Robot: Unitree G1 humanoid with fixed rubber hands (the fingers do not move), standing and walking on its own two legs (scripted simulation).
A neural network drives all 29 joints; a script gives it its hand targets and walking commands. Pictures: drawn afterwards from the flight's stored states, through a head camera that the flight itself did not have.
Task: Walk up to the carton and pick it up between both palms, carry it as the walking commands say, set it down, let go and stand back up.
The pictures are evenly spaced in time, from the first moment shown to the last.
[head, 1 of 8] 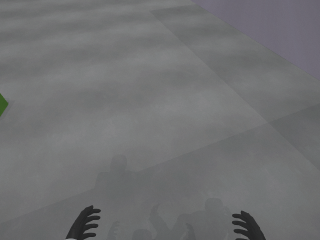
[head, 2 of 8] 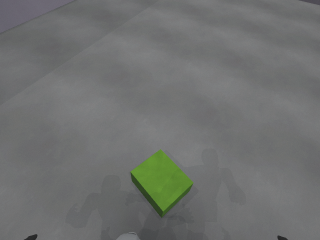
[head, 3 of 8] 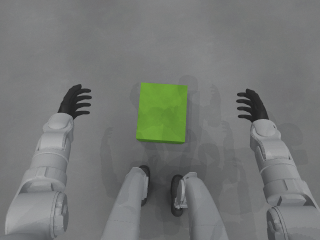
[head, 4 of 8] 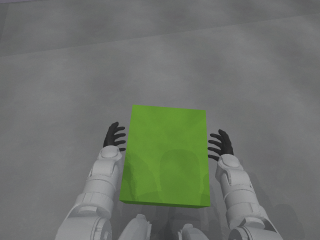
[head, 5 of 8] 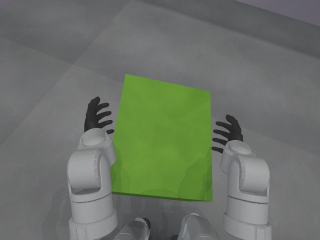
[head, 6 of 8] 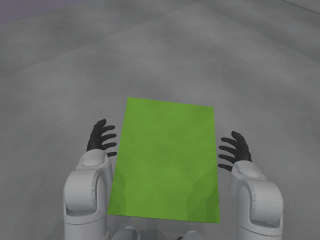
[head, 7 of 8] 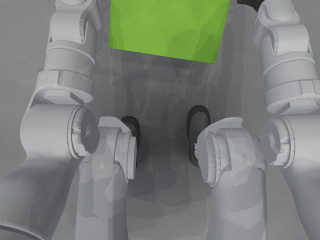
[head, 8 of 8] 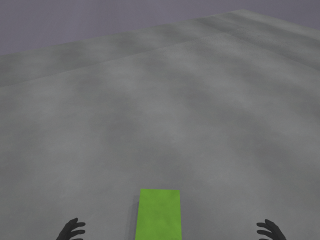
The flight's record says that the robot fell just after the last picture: no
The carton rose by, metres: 0.73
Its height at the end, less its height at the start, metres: +0.00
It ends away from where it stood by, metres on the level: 1.75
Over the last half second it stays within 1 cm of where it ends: yes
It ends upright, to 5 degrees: yes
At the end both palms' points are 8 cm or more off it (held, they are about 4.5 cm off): yes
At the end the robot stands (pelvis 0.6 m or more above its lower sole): yes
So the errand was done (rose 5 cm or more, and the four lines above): yes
